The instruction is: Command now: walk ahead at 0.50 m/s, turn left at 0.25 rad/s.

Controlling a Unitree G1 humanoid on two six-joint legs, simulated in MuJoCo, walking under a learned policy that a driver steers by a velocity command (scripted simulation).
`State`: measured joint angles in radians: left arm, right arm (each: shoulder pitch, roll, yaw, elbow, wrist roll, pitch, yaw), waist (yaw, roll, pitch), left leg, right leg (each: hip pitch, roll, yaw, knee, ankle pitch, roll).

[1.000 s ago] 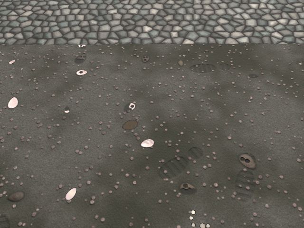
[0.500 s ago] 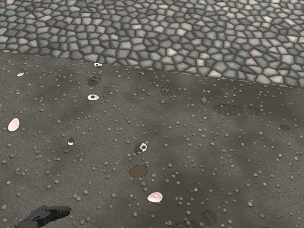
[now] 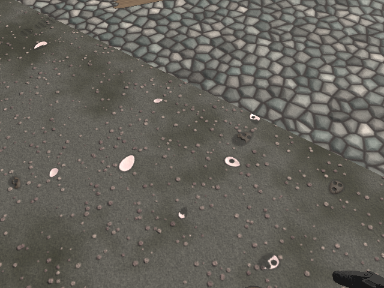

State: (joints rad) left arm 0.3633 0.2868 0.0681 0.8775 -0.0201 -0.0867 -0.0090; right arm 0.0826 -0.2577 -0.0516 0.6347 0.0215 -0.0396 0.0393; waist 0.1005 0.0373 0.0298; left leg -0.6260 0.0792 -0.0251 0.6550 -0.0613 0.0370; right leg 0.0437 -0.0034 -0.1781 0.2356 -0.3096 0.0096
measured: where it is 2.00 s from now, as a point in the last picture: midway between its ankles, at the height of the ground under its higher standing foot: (251, 228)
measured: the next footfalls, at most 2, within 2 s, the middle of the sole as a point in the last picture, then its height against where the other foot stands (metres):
left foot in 0.08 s outside the picture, level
right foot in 0.62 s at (256, 280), level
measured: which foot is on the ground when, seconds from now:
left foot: up 0.00-0.06, down 0.08-0.64, up 0.66-1.00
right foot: down 0.00-0.10, up 0.12-0.60, down 0.62-1.00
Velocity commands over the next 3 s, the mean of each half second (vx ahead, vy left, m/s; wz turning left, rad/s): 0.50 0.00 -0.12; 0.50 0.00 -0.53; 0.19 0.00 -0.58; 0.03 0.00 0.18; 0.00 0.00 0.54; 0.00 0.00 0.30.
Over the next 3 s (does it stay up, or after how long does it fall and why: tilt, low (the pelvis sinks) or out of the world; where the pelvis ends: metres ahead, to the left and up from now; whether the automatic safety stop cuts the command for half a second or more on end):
stays up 0.70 -0.09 0.00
